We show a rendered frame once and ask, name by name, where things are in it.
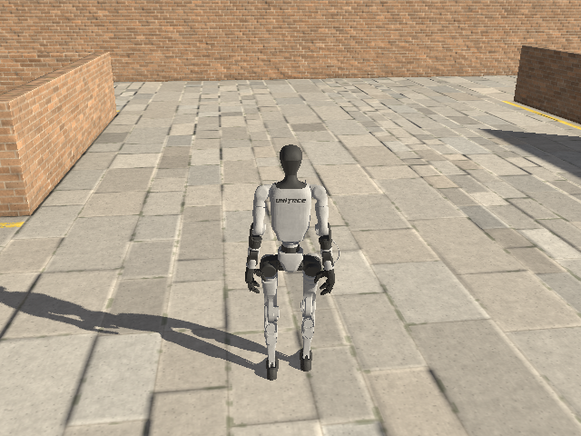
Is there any humanoid robot head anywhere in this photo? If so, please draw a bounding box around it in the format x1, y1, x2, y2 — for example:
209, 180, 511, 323
275, 144, 307, 189

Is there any robot right forearm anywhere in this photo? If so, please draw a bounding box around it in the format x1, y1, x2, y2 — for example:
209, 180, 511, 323
319, 223, 334, 271

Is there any robot right hand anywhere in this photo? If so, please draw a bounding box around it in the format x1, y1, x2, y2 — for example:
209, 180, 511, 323
314, 268, 335, 295

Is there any robot left upper arm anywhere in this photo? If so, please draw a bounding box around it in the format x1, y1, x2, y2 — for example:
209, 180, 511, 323
252, 184, 272, 235

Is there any robot right upper arm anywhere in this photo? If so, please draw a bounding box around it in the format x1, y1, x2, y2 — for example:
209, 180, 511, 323
310, 184, 329, 236

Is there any robot left hand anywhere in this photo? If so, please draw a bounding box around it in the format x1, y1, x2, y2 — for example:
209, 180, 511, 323
245, 267, 266, 293

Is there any robot left forearm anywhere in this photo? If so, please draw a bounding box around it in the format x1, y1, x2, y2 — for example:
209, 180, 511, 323
246, 223, 262, 269

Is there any right robot shin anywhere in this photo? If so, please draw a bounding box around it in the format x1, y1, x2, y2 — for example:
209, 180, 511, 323
301, 301, 316, 359

